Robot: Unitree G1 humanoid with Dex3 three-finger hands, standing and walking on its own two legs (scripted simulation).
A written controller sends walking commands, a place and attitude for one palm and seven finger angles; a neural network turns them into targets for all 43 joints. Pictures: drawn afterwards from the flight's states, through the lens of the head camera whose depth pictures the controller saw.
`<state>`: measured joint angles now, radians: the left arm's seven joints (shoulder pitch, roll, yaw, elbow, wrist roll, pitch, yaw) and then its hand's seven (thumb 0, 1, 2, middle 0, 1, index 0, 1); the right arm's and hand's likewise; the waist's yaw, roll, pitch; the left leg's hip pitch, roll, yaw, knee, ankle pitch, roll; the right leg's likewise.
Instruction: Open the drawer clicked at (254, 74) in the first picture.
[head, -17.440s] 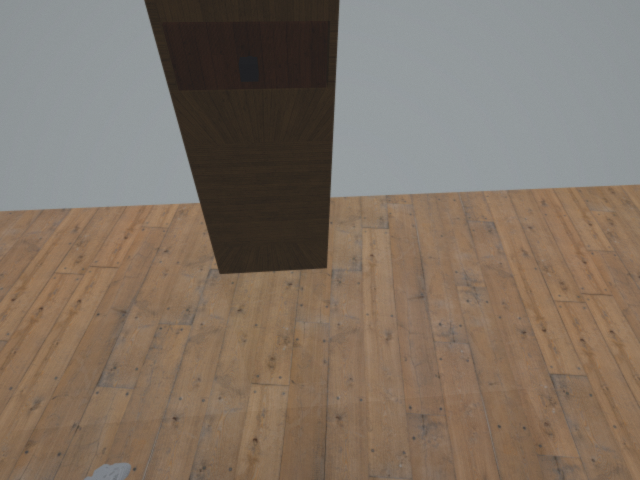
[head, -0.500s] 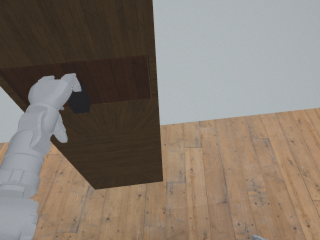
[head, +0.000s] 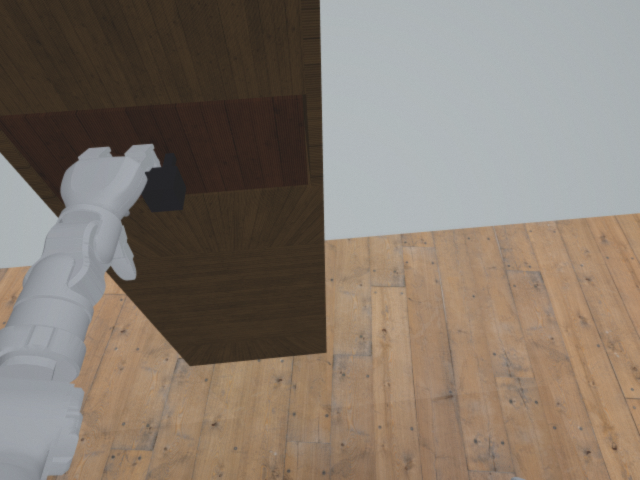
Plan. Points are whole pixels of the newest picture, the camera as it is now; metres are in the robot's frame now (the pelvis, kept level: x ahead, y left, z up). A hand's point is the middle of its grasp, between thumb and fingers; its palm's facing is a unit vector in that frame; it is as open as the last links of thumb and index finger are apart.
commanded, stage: lower the fingers behind the handle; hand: left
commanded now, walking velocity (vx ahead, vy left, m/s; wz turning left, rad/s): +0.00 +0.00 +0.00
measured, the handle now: (166, 177) +0.48 +0.23 +0.10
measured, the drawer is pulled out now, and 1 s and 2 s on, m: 0.00 0.00 0.06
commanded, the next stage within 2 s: close the thumb around the handle in 0.48 s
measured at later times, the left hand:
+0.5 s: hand (128, 212) +0.43 +0.28 +0.08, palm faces -0.02 -0.01 -1.00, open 14.0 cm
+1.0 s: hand (128, 211) +0.43 +0.28 +0.08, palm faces -0.03 +0.00 -1.00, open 9.1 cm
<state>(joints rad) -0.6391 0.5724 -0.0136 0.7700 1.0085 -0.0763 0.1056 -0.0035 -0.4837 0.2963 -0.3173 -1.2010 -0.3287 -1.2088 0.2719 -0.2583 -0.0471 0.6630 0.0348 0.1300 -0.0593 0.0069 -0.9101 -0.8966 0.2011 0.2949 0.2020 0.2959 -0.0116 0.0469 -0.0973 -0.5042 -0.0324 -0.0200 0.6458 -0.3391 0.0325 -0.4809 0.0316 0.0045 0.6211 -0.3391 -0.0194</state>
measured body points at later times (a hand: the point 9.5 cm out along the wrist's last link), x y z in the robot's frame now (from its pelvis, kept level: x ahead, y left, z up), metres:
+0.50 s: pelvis +0.00 +0.00 +0.00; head +0.05 -0.01 +0.45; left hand +0.42 +0.28 +0.13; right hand +0.08 -0.27 -0.13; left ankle -0.02 +0.10 -0.72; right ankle -0.03 -0.11 -0.72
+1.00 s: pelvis +0.00 +0.00 +0.00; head +0.05 -0.01 +0.45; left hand +0.42 +0.27 +0.14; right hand +0.10 -0.26 -0.13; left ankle -0.02 +0.10 -0.72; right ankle -0.03 -0.11 -0.72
